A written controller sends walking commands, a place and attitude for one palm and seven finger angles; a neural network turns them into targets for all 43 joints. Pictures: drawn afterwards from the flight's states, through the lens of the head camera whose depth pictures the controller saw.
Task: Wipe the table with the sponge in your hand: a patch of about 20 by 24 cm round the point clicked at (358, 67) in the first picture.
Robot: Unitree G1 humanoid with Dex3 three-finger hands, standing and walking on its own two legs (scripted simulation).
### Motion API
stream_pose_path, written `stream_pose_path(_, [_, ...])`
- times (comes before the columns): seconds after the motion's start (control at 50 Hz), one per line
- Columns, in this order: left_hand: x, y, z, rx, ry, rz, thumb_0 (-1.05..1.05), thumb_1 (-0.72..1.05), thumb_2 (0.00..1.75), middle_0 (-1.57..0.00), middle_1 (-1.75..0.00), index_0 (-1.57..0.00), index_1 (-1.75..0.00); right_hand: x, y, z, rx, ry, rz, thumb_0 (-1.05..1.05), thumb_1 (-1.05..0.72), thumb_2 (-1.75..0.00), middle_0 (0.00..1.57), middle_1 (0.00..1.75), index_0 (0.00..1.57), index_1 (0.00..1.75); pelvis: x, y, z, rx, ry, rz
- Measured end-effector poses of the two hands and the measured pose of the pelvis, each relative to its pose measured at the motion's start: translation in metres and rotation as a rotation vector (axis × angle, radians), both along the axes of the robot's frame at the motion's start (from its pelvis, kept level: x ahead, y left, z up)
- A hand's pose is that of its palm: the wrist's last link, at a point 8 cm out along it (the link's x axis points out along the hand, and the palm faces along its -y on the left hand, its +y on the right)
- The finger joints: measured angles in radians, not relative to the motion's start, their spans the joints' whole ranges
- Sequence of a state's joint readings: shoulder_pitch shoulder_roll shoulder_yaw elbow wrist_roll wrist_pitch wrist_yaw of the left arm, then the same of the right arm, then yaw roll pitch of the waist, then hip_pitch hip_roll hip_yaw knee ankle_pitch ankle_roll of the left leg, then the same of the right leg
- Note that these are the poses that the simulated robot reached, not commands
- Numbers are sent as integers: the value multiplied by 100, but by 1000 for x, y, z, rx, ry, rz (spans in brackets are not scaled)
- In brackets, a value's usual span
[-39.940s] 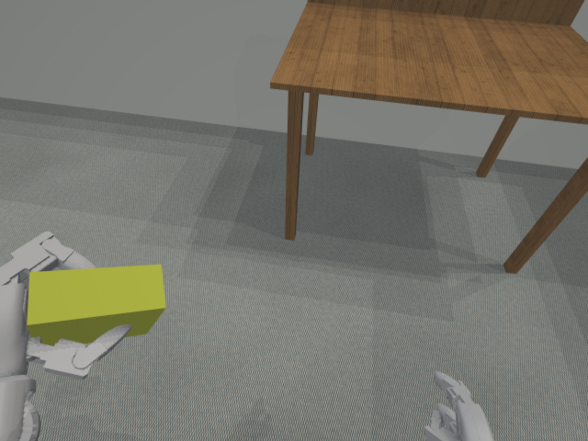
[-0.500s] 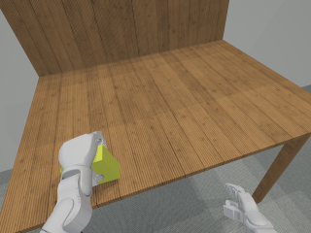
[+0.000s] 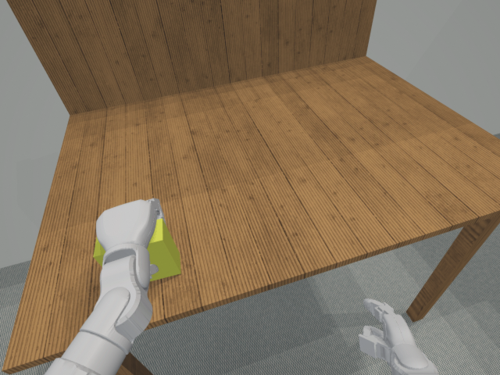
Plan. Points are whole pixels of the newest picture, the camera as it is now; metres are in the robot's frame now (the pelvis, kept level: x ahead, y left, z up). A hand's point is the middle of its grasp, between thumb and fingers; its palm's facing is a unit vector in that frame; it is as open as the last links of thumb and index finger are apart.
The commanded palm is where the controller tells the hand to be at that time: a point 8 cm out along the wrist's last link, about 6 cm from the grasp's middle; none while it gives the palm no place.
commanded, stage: wipe forward along the middle lane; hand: left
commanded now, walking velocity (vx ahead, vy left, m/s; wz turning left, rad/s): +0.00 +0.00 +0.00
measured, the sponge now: (144, 259) +0.29 +0.24 +0.02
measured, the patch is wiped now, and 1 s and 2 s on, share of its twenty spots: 0.95 0.95 0.95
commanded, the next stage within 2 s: slide back across to the first lane in 1.26 s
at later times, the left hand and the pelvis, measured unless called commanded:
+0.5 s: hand (142, 227) +0.33 +0.25 +0.07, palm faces -0.03 -0.05 -1.00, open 9.0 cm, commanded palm +0.31 +0.25 +0.10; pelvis -0.01 -0.02 +0.00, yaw +2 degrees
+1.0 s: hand (139, 197) +0.40 +0.28 +0.07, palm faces -0.09 -0.02 -1.00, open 9.1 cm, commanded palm +0.38 +0.28 +0.11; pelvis +0.00 -0.02 -0.01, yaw +2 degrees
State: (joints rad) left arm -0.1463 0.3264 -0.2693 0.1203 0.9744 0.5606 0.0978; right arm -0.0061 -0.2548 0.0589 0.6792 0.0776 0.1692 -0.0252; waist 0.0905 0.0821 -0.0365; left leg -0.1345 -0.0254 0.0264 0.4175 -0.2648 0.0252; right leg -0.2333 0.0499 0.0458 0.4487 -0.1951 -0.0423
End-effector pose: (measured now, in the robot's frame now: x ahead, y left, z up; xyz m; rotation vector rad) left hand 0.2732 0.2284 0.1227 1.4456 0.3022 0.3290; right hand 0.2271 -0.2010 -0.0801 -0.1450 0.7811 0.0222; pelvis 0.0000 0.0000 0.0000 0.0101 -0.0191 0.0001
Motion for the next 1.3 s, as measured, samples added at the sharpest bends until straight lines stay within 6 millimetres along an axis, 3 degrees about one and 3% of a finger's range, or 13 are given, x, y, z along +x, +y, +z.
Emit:
stream_pose_path(0.42, [26,8,-3,31,55,5,-3,-48,112,-83,-143,-88,-139,-25,-37,-14,-63,53,-51,1,-90,-90,20,30,20,30,-5,-17,-3,4,41,24])
stream_pose_path(0.84, [86,34,-1,78,122,-20,0,-50,115,-83,-140,-88,-141,-93,-76,-43,-133,237,-161,1,-90,-90,20,30,20,30,-8,-24,-6,-2,120,32])
stream_pose_path(1.04, [115,51,-1,74,134,-12,0,-50,115,-83,-140,-88,-142,-108,-74,-47,-145,311,-194,1,-90,-90,20,30,20,30,1,-16,-6,-11,161,31])
stream_pose_path(1.3, [137,66,-2,70,131,-32,0,-50,115,-83,-140,-88,-142,-99,-53,-43,-140,324,-191,0,-90,-90,20,30,20,30,11,4,-5,-22,186,32])
